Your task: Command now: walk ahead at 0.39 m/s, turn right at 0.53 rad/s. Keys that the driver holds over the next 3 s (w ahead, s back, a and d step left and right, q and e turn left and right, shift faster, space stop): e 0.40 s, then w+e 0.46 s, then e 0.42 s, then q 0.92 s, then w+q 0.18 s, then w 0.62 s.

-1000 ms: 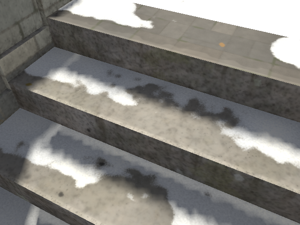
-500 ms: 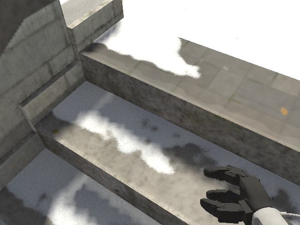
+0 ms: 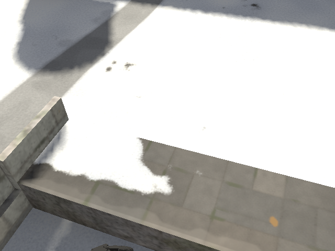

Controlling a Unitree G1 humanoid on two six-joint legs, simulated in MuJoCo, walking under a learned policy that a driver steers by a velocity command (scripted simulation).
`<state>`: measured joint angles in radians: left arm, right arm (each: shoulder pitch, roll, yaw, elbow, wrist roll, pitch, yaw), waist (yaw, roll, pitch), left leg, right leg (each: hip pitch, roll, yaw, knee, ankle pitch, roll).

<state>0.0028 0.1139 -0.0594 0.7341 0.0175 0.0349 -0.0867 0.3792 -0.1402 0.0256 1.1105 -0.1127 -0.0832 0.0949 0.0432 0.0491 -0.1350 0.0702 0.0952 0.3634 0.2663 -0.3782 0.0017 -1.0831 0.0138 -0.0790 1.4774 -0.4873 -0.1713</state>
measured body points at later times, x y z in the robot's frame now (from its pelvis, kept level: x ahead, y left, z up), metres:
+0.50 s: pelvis +0.22 -0.01 +0.15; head +0.22 +0.00 +0.60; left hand +0.31 +0.21 +0.01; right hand +0.40 -0.29 +0.11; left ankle +0.31 +0.11 -0.31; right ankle +0.13 -0.09 -0.57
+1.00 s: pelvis +0.46 +0.04 +0.30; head +0.46 +0.04 +0.75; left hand +0.78 +0.08 +0.21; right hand +0.26 -0.09 +0.15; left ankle +0.50 +0.11 -0.40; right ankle +0.42 -0.12 -0.30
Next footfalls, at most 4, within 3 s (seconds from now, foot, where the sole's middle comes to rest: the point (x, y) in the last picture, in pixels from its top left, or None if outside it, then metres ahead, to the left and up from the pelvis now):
0.64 left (160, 215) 0.54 0.09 -0.44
1.24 right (240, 215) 0.54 -0.16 -0.44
1.58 left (185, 170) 0.71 0.01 -0.44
2.24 left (157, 171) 0.71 0.11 -0.44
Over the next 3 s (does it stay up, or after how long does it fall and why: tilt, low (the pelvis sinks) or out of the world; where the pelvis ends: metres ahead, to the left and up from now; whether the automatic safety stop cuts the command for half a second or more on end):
stays up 0.89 -0.10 0.35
